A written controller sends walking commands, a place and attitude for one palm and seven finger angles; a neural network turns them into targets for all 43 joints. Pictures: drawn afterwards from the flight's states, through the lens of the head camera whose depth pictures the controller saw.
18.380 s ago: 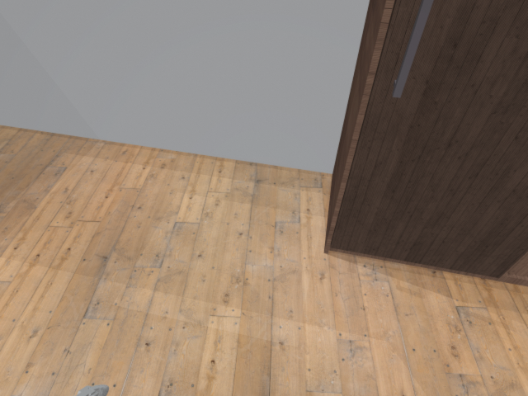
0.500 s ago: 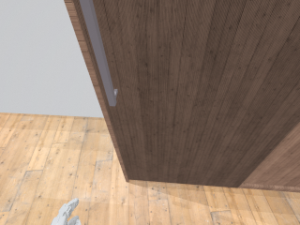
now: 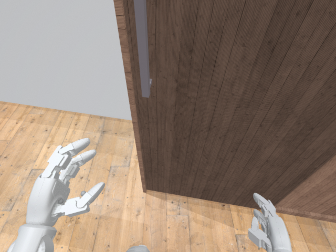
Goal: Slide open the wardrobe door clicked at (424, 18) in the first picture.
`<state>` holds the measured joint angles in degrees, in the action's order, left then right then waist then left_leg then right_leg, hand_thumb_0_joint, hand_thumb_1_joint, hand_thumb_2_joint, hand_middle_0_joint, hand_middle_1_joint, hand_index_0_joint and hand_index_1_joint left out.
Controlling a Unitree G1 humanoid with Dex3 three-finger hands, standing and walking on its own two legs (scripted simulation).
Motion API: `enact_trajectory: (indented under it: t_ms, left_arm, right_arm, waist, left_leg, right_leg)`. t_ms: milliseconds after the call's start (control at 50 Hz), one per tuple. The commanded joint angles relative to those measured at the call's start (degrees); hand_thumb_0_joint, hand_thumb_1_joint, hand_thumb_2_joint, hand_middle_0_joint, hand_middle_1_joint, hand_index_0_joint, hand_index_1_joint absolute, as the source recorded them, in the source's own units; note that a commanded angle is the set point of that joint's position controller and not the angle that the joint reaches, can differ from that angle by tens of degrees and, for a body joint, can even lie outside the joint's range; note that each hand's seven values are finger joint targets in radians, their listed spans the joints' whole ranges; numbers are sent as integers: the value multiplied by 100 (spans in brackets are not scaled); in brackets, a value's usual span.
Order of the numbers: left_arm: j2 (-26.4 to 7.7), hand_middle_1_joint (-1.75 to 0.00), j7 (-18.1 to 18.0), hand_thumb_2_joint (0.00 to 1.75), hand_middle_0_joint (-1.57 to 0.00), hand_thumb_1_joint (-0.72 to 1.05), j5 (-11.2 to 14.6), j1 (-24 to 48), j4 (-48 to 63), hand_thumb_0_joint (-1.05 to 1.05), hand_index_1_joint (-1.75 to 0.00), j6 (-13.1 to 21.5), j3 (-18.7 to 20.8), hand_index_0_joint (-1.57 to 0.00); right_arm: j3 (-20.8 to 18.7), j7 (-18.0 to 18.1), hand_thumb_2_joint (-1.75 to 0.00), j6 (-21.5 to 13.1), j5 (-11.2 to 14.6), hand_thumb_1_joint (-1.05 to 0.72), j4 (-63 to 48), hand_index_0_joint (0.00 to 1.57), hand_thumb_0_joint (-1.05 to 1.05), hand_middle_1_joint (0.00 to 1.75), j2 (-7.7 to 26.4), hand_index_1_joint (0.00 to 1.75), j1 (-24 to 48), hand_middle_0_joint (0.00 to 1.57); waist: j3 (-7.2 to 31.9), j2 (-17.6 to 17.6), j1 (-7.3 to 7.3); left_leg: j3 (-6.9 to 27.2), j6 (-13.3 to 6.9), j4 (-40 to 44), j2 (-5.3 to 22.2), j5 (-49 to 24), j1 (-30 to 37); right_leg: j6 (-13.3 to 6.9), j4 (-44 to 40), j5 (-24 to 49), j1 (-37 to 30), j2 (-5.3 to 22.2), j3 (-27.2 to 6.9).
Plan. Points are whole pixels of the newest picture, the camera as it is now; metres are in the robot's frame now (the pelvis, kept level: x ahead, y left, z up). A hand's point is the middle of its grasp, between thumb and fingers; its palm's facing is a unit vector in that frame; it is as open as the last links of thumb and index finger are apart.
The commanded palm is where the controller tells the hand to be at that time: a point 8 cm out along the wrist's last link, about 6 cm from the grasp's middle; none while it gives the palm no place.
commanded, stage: raise the hand with hooked fingers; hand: left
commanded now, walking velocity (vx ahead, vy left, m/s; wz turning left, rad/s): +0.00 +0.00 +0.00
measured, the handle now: (144, 34) +0.51 +0.12 +0.26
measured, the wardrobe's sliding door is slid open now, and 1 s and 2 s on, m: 0.00 0.00 0.00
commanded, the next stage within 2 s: move the hooked fingers beside the handle in 1.48 s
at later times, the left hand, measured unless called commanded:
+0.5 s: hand (57, 143) +0.26 +0.25 +0.17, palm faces -0.01 -0.99 -0.12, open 12.7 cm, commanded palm +0.23 +0.30 +0.19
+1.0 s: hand (18, 74) +0.30 +0.28 +0.29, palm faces +0.08 -0.99 -0.13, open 13.9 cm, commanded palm +0.26 +0.31 +0.28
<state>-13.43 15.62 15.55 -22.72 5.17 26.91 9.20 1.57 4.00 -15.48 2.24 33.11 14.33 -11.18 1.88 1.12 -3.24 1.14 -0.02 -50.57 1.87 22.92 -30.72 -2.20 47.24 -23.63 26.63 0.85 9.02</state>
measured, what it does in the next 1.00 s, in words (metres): stands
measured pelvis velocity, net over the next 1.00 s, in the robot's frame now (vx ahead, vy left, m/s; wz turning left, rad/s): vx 0.02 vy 0.00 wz -0.02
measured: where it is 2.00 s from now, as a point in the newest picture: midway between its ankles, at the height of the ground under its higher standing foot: outside the picture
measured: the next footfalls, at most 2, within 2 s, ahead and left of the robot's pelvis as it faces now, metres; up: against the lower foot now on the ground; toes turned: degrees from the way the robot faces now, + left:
none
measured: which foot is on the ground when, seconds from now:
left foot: down 0.00-1.00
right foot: down 0.00-1.00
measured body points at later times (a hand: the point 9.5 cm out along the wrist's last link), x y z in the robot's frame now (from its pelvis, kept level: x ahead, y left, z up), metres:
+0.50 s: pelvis +0.01 +0.02 +0.03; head +0.00 +0.02 +0.48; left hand +0.25 +0.30 +0.17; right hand +0.19 -0.22 -0.03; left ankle +0.03 +0.12 -0.70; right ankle +0.01 -0.10 -0.70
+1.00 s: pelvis +0.02 +0.00 +0.04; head -0.02 -0.03 +0.49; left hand +0.29 +0.33 +0.29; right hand +0.22 -0.22 -0.03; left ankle +0.03 +0.12 -0.70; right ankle +0.01 -0.10 -0.70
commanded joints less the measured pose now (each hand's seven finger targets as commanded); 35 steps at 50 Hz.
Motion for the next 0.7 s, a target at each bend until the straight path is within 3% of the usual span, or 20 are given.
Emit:
enact_trajectory:
  t_ms: [0, 20, 60, 100, 140, 180, 200, 240, 280, 300, 340, 400, 460, 480, 520, 580, 600, 620, 680]
  left_arm:
    - [-1284, -78, 578, 58, -25, 15, 60, 834, -94, 0, -78, -944, 578, -25]
    - [-1253, -80, 622, 57, -25, 13, 158, 787, 36, 0, -80, -1272, 654, -25]
    - [-1417, -82, 486, 55, -26, 8, 420, 737, 386, 0, -82, -1761, 1193, -26]
    - [-1560, -86, 222, 53, -26, 4, 676, 728, 932, 0, -86, -1908, 1726, -26]
    - [-1420, -88, -23, 51, -27, -1, 732, 745, 1708, 0, -88, -1770, 1760, -27]
    - [-1117, -92, -179, 49, -27, -6, 620, 772, 2123, 0, -92, -1572, 1392, -27]
    - [-1084, -93, -176, 48, -27, -8, 551, 800, 2007, 0, -93, -1557, 1269, -27]
    - [-978, -96, -62, 46, -27, -13, 413, 1065, 1658, 0, -96, -1631, 1004, -27]
    - [-1066, -99, 116, 44, -28, -17, 324, 1417, 1357, 0, -99, -1858, 878, -28]
    - [-1190, -100, 205, 43, -28, -20, 305, 1631, 1263, 0, -100, -2013, 917, -28]
    - [-1548, -103, 314, 41, -28, -24, 318, 2178, 1426, 0, -103, -2235, 1133, -28]
    - [-2153, -108, 260, 38, -29, -31, 323, 2594, 1776, 0, -108, -2377, 1706, -29]
    - [-2114, -112, 244, 35, -29, -38, 483, 2971, 1845, 0, -112, -2359, 1860, -29]
    - [-2123, -114, 260, 34, -29, -41, 531, 3036, 1703, 0, -114, -2382, 1907, -29]
    - [-2091, -117, 361, 32, -30, -45, 599, 3163, 1273, 0, -117, -2557, 1921, -30]
    - [-2096, -120, 545, 30, -30, -50, 544, 3384, 729, 0, -120, -3055, 1819, -30]
    - [-2134, -120, 614, 30, -30, -50, 500, 3350, 535, 0, -120, -3273, 1811, -30]
    - [-2126, -120, 677, 30, -30, -50, 475, 3559, 555, 0, -120, -3460, 1718, -30]
    - [-2478, -120, 783, 30, -30, -50, 439, 4094, 620, 0, -120, -3825, 1896, -30]
  right_arm:
    - [-263, 230, -90, -323, 150, -90, -714, 20, 0, 30, 780, 30, 263, 20]
    - [-228, 236, -90, -290, 164, -90, -829, 20, 0, 30, 745, 30, 358, 20]
    - [-177, 246, -90, -267, 131, -90, -970, 20, 0, 30, 646, 30, 559, 20]
    - [-117, 193, -90, -321, 82, -90, -1011, 20, 0, 30, 546, 30, 641, 20]
    - [-94, 86, -90, -429, 61, -90, -1005, 20, 0, 30, 479, 30, 513, 20]
    - [-104, 0, -90, -560, 33, -90, -910, 20, 0, 30, 488, 30, 365, 20]
    - [-101, -22, -90, -590, 3, -90, -859, 20, 0, 30, 537, 30, 306, 20]
    - [-138, -22, -90, -629, 44, -90, -701, 20, 0, 30, 655, 30, 216, 20]
    - [-148, 59, -90, -643, 111, -90, -619, 20, 0, 30, 747, 30, 175, 20]
    - [-138, 113, -90, -631, 126, -90, -610, 20, 0, 30, 796, 30, 206, 20]
    - [-141, 221, -90, -645, 165, -90, -628, 20, 0, 30, 795, 30, 278, 20]
    - [-70, 294, -90, -638, 143, -90, -643, 20, 0, 30, 756, 30, 394, 20]
    - [14, 303, -90, -643, 131, -90, -625, 20, 0, 30, 665, 30, 491, 20]
    - [35, 294, -90, -640, 137, -90, -593, 20, 0, 30, 661, 30, 511, 20]
    - [64, 280, -90, -596, 155, -90, -523, 20, 0, 30, 674, 30, 549, 20]
    - [78, 268, -90, -482, 215, -90, -517, 20, 0, 30, 725, 30, 578, 20]
    - [88, 257, -90, -421, 232, -90, -541, 20, 0, 30, 733, 30, 605, 20]
    - [96, 252, -90, -360, 260, -90, -572, 20, 0, 30, 730, 30, 639, 20]
    - [109, 261, -90, -224, 281, -90, -691, 20, 0, 30, 743, 30, 761, 20]
  waist:
    - [312, -120, 325]
    - [455, -82, 226]
    - [905, -271, -30]
    - [1271, -149, -238]
    - [1413, 225, -237]
    - [1235, 485, -96]
    - [1019, 129, -49]
    - [622, 139, 147]
    - [332, 193, 238]
    - [132, 153, 207]
    - [374, 281, 163]
    - [804, 378, 3]
    - [841, 559, -26]
    - [741, 679, -45]
    - [471, 579, -38]
    - [221, 522, -26]
    - [137, 533, -81]
    - [183, 565, -19]
    - [403, 201, -16]
  left_leg:
    - [107, -187, 1273, -136, -171, 333]
    - [67, -180, 1384, -154, -335, 450]
    - [68, -163, 1553, -174, -698, 684]
    - [113, -130, 1691, -152, -1242, 959]
    - [91, -64, 1812, -116, -1784, 1305]
    - [45, -9, 1845, -86, -2026, 1560]
    - [67, -24, 1871, -60, -2098, 1479]
    - [50, -54, 1936, -43, -1726, 1460]
    - [110, -75, 2095, -38, -1175, 1419]
    - [118, -100, 2167, -42, -1054, 1398]
    - [160, -122, 2307, -75, -885, 1625]
    - [214, -124, 2434, -84, -1189, 2005]
    - [251, -49, 2562, -90, -1608, 2318]
    - [246, -30, 2597, -98, -1630, 2348]
    - [211, -39, 2657, -112, -1668, 2315]
    - [202, -47, 2783, -114, -1532, 2260]
    - [165, -63, 2802, -127, -1553, 2232]
    - [138, -79, 2819, -139, -1559, 2273]
    - [156, -139, 2806, -166, -1539, 2380]
  right_leg:
    - [144, -1594, -257, -197, 27, -1033]
    - [168, -1609, -55, -398, 67, -967]
    - [190, -1577, 380, -871, 67, -767]
    - [146, -1431, 1045, -1316, -8, -565]
    - [107, -1318, 1687, -1345, -99, -362]
    - [98, -1328, 1854, -1095, -151, -309]
    - [88, -1385, 1943, -1131, -170, -325]
    - [129, -1512, 1689, -854, -163, -354]
    - [146, -1691, 1141, -691, -148, -379]
    - [126, -1797, 1027, -733, -149, -413]
    - [129, -1928, 831, -900, -104, -458]
    - [101, -2025, 1011, -1314, -114, -457]
    - [72, -2092, 1408, -1511, -144, -390]
    - [60, -2133, 1462, -1520, -156, -390]
    - [53, -2250, 1614, -1560, -164, -416]
    - [65, -2366, 1585, -1513, -141, -426]
    - [48, -2429, 1612, -1567, -141, -469]
    - [63, -2465, 1665, -1574, -104, -484]
    - [94, -2544, 1612, -1628, -101, -499]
